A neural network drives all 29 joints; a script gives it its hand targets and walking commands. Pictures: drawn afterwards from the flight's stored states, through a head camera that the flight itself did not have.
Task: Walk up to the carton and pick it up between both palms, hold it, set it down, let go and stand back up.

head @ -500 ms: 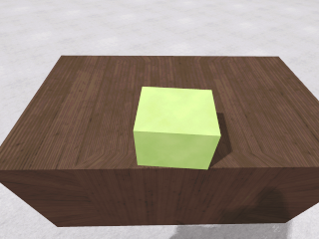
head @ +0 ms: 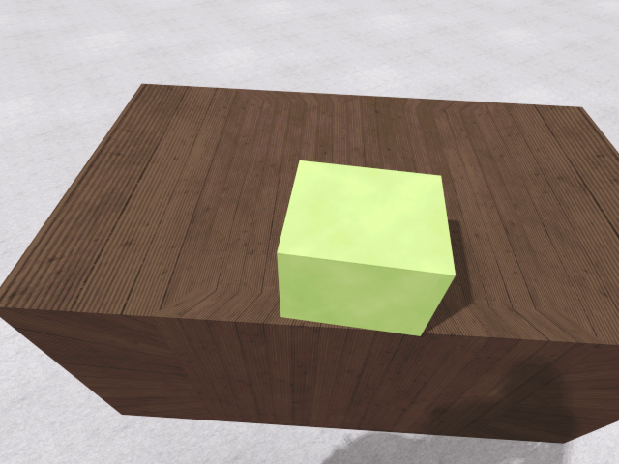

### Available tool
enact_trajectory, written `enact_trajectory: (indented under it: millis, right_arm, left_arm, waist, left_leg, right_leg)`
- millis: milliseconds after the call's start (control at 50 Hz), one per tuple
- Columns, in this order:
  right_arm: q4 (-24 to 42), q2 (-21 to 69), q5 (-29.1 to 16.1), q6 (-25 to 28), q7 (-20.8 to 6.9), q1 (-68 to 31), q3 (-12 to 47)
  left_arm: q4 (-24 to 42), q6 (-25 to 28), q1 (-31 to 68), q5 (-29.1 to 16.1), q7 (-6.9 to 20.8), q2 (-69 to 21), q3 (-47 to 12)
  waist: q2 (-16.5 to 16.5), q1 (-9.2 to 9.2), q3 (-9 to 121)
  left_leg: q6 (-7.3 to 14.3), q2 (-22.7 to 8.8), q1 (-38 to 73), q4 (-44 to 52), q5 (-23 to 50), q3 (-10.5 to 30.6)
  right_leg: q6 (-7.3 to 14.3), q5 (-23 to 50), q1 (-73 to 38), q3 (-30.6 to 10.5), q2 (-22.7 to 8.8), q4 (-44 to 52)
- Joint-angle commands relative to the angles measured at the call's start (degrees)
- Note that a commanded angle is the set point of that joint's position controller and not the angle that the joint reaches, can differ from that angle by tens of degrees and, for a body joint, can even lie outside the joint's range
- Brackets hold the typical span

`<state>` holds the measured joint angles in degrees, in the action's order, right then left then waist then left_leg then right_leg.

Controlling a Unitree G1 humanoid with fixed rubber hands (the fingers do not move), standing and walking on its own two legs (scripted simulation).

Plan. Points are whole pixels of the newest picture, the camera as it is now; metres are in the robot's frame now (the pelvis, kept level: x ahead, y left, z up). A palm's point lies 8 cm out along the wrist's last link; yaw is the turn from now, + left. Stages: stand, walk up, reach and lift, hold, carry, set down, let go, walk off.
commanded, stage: walk up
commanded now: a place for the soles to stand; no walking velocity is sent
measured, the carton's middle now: (359, 247) +0.46 -0.06 -0.02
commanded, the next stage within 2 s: none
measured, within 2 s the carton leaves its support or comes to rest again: neither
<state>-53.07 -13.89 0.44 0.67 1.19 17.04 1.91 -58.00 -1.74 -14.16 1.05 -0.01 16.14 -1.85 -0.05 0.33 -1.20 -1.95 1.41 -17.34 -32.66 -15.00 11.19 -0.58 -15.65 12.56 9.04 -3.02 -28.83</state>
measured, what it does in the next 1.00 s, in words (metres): steps on the spot: left foot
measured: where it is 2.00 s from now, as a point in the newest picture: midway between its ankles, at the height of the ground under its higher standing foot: outside the picture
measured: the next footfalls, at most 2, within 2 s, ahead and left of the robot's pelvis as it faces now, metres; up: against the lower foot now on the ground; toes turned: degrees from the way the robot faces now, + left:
left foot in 0.70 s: +0.12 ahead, +0.05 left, +0.00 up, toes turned -6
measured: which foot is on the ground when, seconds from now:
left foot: down 0.00-0.44, up 0.46-0.68, down 0.70-1.00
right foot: down 0.00-1.00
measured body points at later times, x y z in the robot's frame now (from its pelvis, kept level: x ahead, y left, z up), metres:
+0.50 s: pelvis +0.03 -0.04 -0.01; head +0.06 -0.03 +0.44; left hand +0.08 +0.23 -0.15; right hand +0.09 -0.31 -0.14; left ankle +0.03 +0.12 -0.72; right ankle +0.00 -0.14 -0.73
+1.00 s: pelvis +0.04 -0.04 +0.01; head +0.05 -0.03 +0.46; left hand +0.01 +0.20 -0.15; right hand +0.12 -0.28 -0.14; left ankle +0.08 +0.06 -0.73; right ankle +0.00 -0.14 -0.73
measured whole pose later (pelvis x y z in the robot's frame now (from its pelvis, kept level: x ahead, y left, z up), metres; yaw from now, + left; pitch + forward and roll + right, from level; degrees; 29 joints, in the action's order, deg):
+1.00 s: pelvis +0.04 -0.04 +0.01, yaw +1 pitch -2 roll +0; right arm -57.5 -12.7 0.6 0.4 1.2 11.0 2.7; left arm -59.8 0.8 -21.3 0.0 -0.2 12.0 -3.0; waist 0.0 0.9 -2.2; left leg 2.2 -0.7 -14.4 -26.5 -10.6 -5.6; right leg 1.3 -17.4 6.3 3.0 0.7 -25.3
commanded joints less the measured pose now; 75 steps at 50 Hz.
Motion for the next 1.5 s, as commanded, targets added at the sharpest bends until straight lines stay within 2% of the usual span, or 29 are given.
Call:
enact_trajectory:
  millis: [0, 100, 160, 220, 260, 300, 320, 340, 360, 380, 400, 420, 440, 460, 480, 500, 540, 580, 620, 640, 660, 680, 700, 720, 740, 760, 800, 880, 1480]
  right_arm:
    - [3.78, -9.45, 0.35, 0.42, 1.17, 2.78, -2.66]
    - [5.0, -6.08, 0.58, 1.06, 1.29, 3.28, -1.67]
    - [5.22, -7.03, 0.71, 1.43, 1.69, 4.46, -1.95]
    - [5.52, -10.14, 0.91, 1.34, 2.11, 6.62, -3.09]
    - [5.44, -12.57, 0.59, 0.92, 2.61, 7.99, -3.95]
    - [5.68, -13.37, 0.5, 0.43, 2.93, 6.87, -4.23]
    - [6.09, -13.03, 0.53, 0.28, 2.93, 5.44, -3.96]
    - [6.74, -12.65, 0.76, 0.12, 2.85, 2.51, -3.66]
    - [7.8, -11.7, 1.01, 0.01, 2.69, -1.03, -3.26]
    - [8.38, -9.51, 1.21, 0.07, 2.38, -2.32, -2.82]
    - [8.53, -6.41, 1.28, 0.09, 2.07, -1.61, -2.1]
    - [8.27, -4.37, 1.2, -0.29, 2.42, -0.19, -1.7]
    - [7.69, -3.81, 1.4, -0.79, 3.04, 0.25, -1.54]
    - [7.23, -3.86, 1.63, -1.01, 3.28, -1.0, -1.54]
    - [6.57, -3.97, 1.56, -0.91, 3.18, -1.05, -1.61]
    - [6.22, -3.54, 1.17, -0.63, 2.66, -1.06, -1.85]
    - [6.32, -2.27, 1.31, 0.1, 1.54, -1.88, -1.74]
    - [6.07, -1.74, 1.58, 0.44, 1.23, -1.67, -1.72]
    - [4.71, -2.0, 1.87, 0.54, 1.26, 0.13, -1.83]
    - [4.32, -3.14, 1.93, 0.61, 1.4, 0.45, -2.01]
    - [3.8, -5.06, 2.18, 0.61, 1.57, 1.65, -2.35]
    - [3.51, -7.26, 2.01, 0.4, 1.75, 1.46, -2.68]
    - [3.29, -9.47, 0.19, -0.13, 1.71, -0.57, -2.82]
    - [2.82, -10.65, -0.69, -0.63, 1.39, -4.59, -3.17]
    - [2.41, -8.73, -0.84, -0.77, 1.0, -6.65, -2.47]
    - [1.99, -6.55, -0.69, -0.62, 0.65, -6.64, -1.59]
    - [1.42, -5.37, -0.13, 0.0, 0.6, -5.94, -0.87]
    - [-1.29, -4.6, 0.33, 0.87, 0.16, -4.98, -0.55]
    - [-6.78, -6.87, 0.47, -0.36, 0.56, -3.52, -0.43]
  left_arm:
    - [3.37, 0.26, -2.16, 0.48, 0.0, 7.69, 1.91]
    - [3.47, 0.56, -2.27, 0.03, -0.31, 9.67, 2.2]
    - [4.52, 0.28, -0.84, 0.69, -0.15, 9.47, 2.17]
    - [6.05, -0.26, -0.49, 1.27, 0.14, 8.94, 2.31]
    - [7.58, -0.81, 0.03, 1.41, 0.29, 7.21, 1.99]
    - [8.95, -0.92, 0.48, 1.24, 0.1, 5.49, 1.66]
    - [9.07, -0.66, 0.08, 0.92, 0.01, 5.18, 1.6]
    - [8.36, -0.16, -2.52, 0.63, -0.01, 4.91, 1.68]
    - [7.44, 0.46, -5.95, 0.58, 0.03, 5.57, 1.97]
    - [6.36, 1.09, -8.83, 0.71, -0.08, 7.84, 2.82]
    - [6.26, 1.36, -8.96, 0.55, -0.25, 10.53, 3.75]
    - [6.32, 1.16, -7.96, 0.35, -0.31, 11.0, 4.06]
    - [6.42, 0.92, -7.1, 0.52, -0.19, 10.15, 4.24]
    - [6.81, 0.66, -6.4, 0.48, -0.13, 8.61, 3.8]
    - [6.86, 0.28, -5.8, -0.48, -0.74, 6.6, 3.02]
    - [7.47, 0.07, -4.98, -0.08, -1.11, 6.18, 2.89]
    - [7.06, 0.56, -4.54, -0.13, -1.3, 6.12, 2.67]
    - [7.08, 0.97, -2.61, 0.0, -0.75, 7.03, 2.92]
    - [7.25, 1.08, -0.51, -0.27, -0.29, 7.05, 2.61]
    - [7.2, 1.18, -0.52, -0.62, 0.01, 6.63, 2.26]
    - [6.98, 1.44, -2.34, -1.15, 0.25, 5.12, 1.66]
    - [6.52, 1.6, -5.63, -1.56, 0.33, 3.21, 0.93]
    - [5.28, 1.21, -9.9, -1.63, 0.01, 0.65, -0.25]
    - [3.29, 0.49, -11.54, -1.25, -0.39, -0.23, -0.56]
    - [2.69, 0.63, -10.24, -0.75, -0.44, 1.03, -0.27]
    - [2.57, 1.19, -9.24, -0.65, -0.41, 3.27, 0.43]
    - [1.39, 2.2, -9.5, -1.0, -0.17, 4.72, 1.0]
    - [0.41, 3.62, -9.84, -1.07, -0.52, 3.24, 0.57]
    - [-1.29, 3.68, -10.4, -1.1, -1.77, 2.74, 0.45]
  waist:
    - [2.62, 0.19, -3.06]
    - [-0.89, -0.13, -1.92]
    - [1.0, -0.52, 0.42]
    - [3.36, -1.1, 3.03]
    - [6.89, -1.95, 3.23]
    - [9.84, -1.97, 1.61]
    - [9.99, -1.27, 1.67]
    - [9.63, 0.55, 2.83]
    - [9.29, 2.67, 4.72]
    - [5.53, 3.73, 7.27]
    - [0.33, 3.52, 8.73]
    - [-4.17, 3.14, 7.98]
    - [-5.85, 2.79, 5.31]
    - [-4.26, 2.84, 1.58]
    - [-2.84, 2.33, -1.63]
    - [-3.83, 2.04, -4.13]
    - [-6.04, 0.76, -4.93]
    - [-8.02, -0.34, -2.39]
    - [-7.31, -2.16, 0.13]
    - [-5.82, -2.66, 0.85]
    - [-2.78, -2.63, 2.82]
    - [1.23, -1.06, 3.44]
    - [3.71, 1.29, 1.77]
    - [6.31, 2.22, -1.49]
    - [6.49, 1.68, -4.24]
    - [5.54, 0.88, -5.24]
    - [3.33, 0.4, -4.39]
    - [-0.01, -0.42, 1.0]
    - [-0.33, -0.4, -2.47]
  left_leg:
    - [4.86, -3.77, -9.08, 7.24, -6.26, 6.86]
    - [3.01, 0.07, -7.3, -2.19, 6.76, -2.11]
    - [3.85, -1.97, -4.1, -2.67, 17.54, -0.6]
    - [6.88, -5.83, 0.3, -1.86, 27.17, 8.1]
    - [10.92, -10.74, 2.98, 3.0, 25.28, 18.76]
    - [13.24, -13.38, 4.25, 5.82, 22.57, 24.53]
    - [12.96, -13.37, 4.43, 5.85, 21.51, 23.75]
    - [11.6, -12.08, 4.03, 3.79, 21.75, 20.47]
    - [8.94, -8.86, 1.79, -0.31, 24.62, 14.63]
    - [5.24, -4.22, -3.22, -7.17, 25.24, 6.87]
    - [1.69, 1.34, -9.6, -13.38, 14.63, -0.2]
    - [0.45, 3.17, -13.35, -17.25, -10.18, -4.54]
    - [0.41, 1.31, -14.37, -19.41, -20.98, -6.23]
    - [0.8, -0.29, -15.29, -19.31, -22.07, -6.31]
    - [1.26, -0.82, -14.45, -19.36, -20.9, -6.81]
    - [1.53, -1.02, -14.43, -17.97, -17.17, -8.17]
    - [2.02, -2.45, -8.9, -11.3, -8.65, -10.42]
    - [2.43, -1.76, -1.98, -4.44, -0.61, -13.25]
    - [3.42, -1.63, 7.02, 3.15, 10.32, -14.45]
    - [4.27, -2.55, 11.39, 5.9, 15.83, -12.47]
    - [5.48, -5.96, 16.23, 5.05, 19.83, -7.55]
    - [7.3, -11.71, 17.13, 6.49, 17.98, -0.77]
    - [10.56, -16.06, 8.26, 10.5, 9.26, 3.09]
    - [10.77, -15.17, 0.91, 13.5, -3.71, 3.04]
    - [8.69, -12.57, -2.17, 15.06, -8.02, 0.93]
    - [6.74, -10.24, -1.76, 15.09, -6.7, -1.97]
    - [5.67, -8.62, 4.18, 12.42, 0.05, -4.78]
    - [5.89, -8.28, 11.1, 9.16, 8.5, -7.35]
    - [6.33, -10.93, 11.97, 12.43, 2.3, -12.12]
  right_leg:
    - [2.54, -12.13, -2.24, -6.01, -2.83, 4.72]
    - [5.41, -4.81, -3.78, -8.02, -8.02, 8.65]
    - [4.88, 6.41, -4.67, -2.71, -6.29, 2.43]
    - [2.39, 10.18, -1.5, -0.98, -2.53, -7.26]
    - [0.69, -0.56, 3.88, -2.92, 0.52, -11.57]
    - [0.29, -13.45, 8.64, -5.73, 1.51, -10.94]
    - [0.39, -14.18, 8.74, -6.71, 1.21, -8.88]
    - [0.78, -9.35, 5.88, -7.51, 0.34, -3.85]
    - [1.51, 1.51, -0.26, -8.14, -1.29, 1.29]
    - [2.89, 15.38, -9.58, -10.44, -4.74, 4.25]
    - [5.67, 26.05, -16.19, -15.46, -9.73, 5.53]
    - [10.11, 31.98, -17.68, -19.01, -15.14, 6.52]
    - [13.04, 30.34, -15.64, -20.4, -18.17, 7.17]
    - [13.01, 30.03, -13.67, -18.41, -16.74, 7.63]
    - [11.32, 30.05, -10.79, -15.4, -14.47, 7.17]
    - [9.29, 32.6, -9.46, -12.71, -11.47, 6.96]
    - [7.08, 35.93, -5.93, -10.63, -9.22, 6.24]
    - [7.21, 34.69, -4.22, -9.1, -7.78, 4.11]
    - [6.46, 31.04, -0.27, -9.22, -7.73, 1.26]
    - [5.33, 26.72, 2.92, -9.96, -7.38, 0.3]
    - [3.99, 17.75, 6.68, -10.09, -6.0, -0.23]
    - [3.04, 5.24, 8.82, -9.39, -3.32, -0.88]
    - [2.42, -6.14, 3.09, -9.07, -1.79, 1.3]
    - [2.62, -8.54, -0.82, -9.85, -1.63, 4.0]
    - [2.81, -6.16, -2.11, -11.27, -1.95, 6.46]
    - [2.97, -4.04, -1.42, -11.98, -2.3, 7.29]
    - [3.18, -0.23, 2.0, -12.48, -2.57, 8.3]
    - [3.36, 4.89, 1.52, -13.43, -3.67, 9.37]
    - [3.41, 5.33, 6.99, -16.83, -1.19, 5.03]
